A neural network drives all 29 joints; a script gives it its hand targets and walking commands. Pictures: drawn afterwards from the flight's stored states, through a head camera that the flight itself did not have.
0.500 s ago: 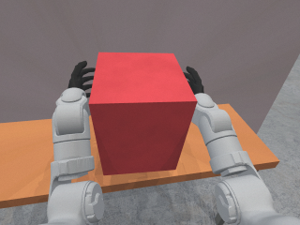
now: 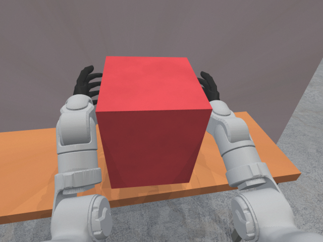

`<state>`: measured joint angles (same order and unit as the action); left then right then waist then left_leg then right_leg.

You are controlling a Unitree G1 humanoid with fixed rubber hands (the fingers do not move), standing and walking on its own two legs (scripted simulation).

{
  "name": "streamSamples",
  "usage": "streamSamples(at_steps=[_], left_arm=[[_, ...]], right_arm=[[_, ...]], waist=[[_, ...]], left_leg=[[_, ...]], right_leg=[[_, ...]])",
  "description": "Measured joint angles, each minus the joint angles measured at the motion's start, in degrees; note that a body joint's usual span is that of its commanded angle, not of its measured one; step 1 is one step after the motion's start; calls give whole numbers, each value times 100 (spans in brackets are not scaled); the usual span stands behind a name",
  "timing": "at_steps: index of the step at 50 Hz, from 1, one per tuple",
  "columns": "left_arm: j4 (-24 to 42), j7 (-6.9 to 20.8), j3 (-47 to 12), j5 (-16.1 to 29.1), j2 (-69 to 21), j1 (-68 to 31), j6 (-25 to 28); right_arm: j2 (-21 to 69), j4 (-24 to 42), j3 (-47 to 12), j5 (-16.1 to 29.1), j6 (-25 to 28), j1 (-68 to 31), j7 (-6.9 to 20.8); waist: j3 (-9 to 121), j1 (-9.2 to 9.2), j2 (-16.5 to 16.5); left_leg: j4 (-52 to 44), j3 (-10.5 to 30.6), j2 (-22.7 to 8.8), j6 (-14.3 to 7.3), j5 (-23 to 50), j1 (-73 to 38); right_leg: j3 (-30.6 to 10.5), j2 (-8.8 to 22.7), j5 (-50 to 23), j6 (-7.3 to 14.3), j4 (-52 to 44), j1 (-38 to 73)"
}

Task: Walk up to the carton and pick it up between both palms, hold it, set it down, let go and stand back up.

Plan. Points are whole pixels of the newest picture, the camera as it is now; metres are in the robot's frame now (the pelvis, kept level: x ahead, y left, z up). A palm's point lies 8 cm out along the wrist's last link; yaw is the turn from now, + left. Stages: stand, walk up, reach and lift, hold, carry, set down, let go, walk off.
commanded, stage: hold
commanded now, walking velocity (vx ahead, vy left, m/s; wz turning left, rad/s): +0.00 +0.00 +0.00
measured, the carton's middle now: (149, 122) +0.38 +0.02 +0.18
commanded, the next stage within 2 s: set down in 0.90 s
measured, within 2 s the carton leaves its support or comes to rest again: neither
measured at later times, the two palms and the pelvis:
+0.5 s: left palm (83, 99) +0.37 +0.16 +0.25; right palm (210, 103) +0.37 -0.13 +0.23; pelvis +0.00 +0.00 +0.00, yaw +0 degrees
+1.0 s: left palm (83, 98) +0.37 +0.16 +0.25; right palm (210, 103) +0.37 -0.13 +0.23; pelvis +0.00 +0.00 +0.00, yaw +0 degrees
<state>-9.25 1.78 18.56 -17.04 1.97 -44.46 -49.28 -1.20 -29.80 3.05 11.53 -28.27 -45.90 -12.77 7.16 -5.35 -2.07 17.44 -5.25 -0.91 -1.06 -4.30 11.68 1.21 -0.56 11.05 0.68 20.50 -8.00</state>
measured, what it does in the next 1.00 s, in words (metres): stands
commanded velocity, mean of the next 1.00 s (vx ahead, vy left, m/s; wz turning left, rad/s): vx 0.00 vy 0.00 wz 0.00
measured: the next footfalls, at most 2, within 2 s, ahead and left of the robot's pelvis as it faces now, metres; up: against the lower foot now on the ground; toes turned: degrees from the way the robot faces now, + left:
none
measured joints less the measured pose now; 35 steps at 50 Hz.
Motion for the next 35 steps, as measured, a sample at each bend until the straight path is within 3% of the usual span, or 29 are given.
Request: streamSamples(at_steps=[35], left_arm=[[-1,0,-3,0,1,0,0]], right_arm=[[1,0,2,-1,0,0,-1]], waist=[[0,0,0]], left_leg=[[0,0,0,0,0,0]], right_leg=[[0,0,-1,0,0,0]])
